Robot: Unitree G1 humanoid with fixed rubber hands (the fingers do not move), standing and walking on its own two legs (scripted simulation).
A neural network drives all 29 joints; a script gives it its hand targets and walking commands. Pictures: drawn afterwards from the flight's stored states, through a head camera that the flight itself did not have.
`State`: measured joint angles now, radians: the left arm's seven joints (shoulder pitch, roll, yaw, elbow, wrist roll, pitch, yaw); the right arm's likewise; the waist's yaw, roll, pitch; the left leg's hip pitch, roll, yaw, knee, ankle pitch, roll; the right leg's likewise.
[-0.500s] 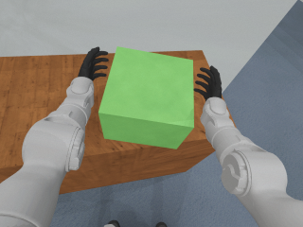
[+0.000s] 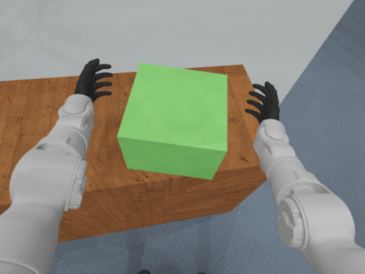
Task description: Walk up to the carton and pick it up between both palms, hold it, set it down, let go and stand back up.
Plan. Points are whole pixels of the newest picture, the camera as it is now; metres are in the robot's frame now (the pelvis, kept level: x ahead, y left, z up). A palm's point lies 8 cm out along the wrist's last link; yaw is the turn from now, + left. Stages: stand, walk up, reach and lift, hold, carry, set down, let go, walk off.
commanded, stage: set down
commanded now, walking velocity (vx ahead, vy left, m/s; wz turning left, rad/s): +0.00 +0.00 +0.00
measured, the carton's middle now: (176, 122) +0.49 -0.01 -0.03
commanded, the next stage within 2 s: none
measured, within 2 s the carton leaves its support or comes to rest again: neither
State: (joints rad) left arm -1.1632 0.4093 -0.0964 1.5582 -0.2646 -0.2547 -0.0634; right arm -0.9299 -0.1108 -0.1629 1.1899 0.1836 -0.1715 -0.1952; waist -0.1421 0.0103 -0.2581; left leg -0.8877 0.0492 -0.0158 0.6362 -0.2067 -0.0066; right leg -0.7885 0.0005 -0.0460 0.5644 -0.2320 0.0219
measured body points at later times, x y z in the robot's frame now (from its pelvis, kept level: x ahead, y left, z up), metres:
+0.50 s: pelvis -0.01 +0.01 +0.00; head +0.08 +0.05 +0.44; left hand +0.46 +0.21 +0.04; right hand +0.40 -0.19 +0.05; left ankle +0.03 +0.12 -0.71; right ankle +0.00 -0.14 -0.71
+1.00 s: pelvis -0.01 +0.01 +0.00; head +0.06 +0.03 +0.44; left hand +0.41 +0.23 +0.02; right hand +0.36 -0.19 +0.01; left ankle +0.03 +0.12 -0.71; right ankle +0.00 -0.14 -0.71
